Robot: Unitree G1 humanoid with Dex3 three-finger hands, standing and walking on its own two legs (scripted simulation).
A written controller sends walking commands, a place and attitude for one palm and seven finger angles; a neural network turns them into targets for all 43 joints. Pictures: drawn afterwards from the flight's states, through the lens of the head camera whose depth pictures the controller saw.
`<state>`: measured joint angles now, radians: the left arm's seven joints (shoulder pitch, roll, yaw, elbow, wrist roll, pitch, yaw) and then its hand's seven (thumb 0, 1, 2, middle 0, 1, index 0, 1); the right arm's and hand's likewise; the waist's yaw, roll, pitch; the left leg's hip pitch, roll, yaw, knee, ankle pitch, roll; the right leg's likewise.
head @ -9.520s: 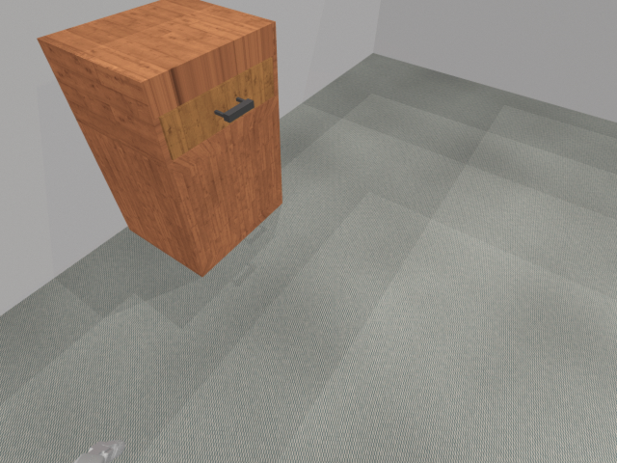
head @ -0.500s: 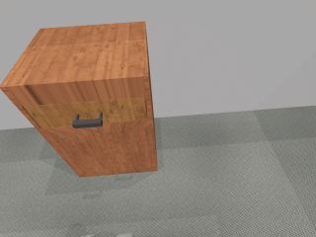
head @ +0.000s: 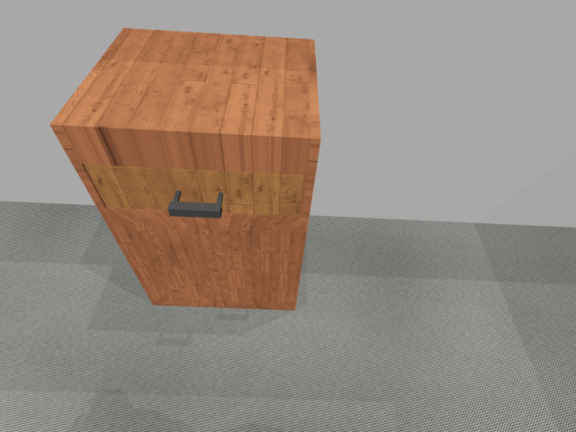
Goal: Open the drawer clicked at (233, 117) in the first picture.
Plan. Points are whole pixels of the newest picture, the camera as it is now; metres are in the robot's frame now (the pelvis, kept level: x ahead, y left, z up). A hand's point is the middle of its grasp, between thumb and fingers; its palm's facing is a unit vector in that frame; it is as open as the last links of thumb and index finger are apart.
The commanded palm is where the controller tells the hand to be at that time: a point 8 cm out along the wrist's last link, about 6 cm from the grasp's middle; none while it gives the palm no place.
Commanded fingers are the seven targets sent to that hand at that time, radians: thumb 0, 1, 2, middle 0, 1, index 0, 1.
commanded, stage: come to a stop and stand still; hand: left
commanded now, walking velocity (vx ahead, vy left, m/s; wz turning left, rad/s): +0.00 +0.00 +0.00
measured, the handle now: (197, 202) +0.58 +0.27 -0.14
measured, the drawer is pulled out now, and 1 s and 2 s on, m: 0.00 0.00 0.00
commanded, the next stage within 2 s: look again from close up in 0.60 s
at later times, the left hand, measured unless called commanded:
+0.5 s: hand out of the picture -0.01 +0.15 -0.17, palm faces +0.00 -0.98 -0.21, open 7.3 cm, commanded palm none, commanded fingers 0.00 0.90 0.90 -0.20 -0.30 -0.20 -0.30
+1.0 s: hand out of the picture +0.00 +0.17 -0.18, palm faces +0.01 -0.98 -0.21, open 7.4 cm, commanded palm none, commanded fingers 0.00 0.90 0.90 -0.20 -0.30 -0.20 -0.30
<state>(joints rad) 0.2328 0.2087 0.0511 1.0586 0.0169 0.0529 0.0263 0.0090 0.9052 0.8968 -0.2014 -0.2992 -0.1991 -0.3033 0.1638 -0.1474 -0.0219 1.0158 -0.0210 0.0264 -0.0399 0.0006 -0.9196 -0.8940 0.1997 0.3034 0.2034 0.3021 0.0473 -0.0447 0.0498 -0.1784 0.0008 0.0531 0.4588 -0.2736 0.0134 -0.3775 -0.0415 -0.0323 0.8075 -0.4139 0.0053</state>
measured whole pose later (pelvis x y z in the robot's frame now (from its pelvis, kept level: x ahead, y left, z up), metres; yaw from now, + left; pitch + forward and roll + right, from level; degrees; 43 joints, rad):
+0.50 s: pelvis -0.02 -0.03 +0.00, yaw -2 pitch -2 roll +1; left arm 0.25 0.15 0.00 1.12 0.00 0.01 0.04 0.01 0.92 0.90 -0.20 -0.30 -0.20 -0.30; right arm 0.31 -0.14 0.00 1.16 -0.01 0.02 -0.03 0.00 -0.91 -0.89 0.20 0.30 0.20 0.30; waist -0.01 0.01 0.04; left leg -0.15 0.05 0.06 0.40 -0.22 -0.03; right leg -0.14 0.02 -0.05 0.43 -0.25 -0.04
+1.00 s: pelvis -0.01 +0.00 +0.00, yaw -1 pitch -1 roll +0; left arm 0.31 0.13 -0.01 1.10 0.01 -0.02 0.04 0.01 0.91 0.90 -0.20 -0.30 -0.20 -0.30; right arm 0.32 -0.14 0.01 1.09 -0.02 -0.01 -0.03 0.02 -0.93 -0.89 0.20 0.30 0.20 0.30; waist 0.00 0.03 0.00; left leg -0.21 0.02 0.05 0.54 -0.31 0.00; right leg -0.19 -0.01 -0.05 0.53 -0.32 -0.02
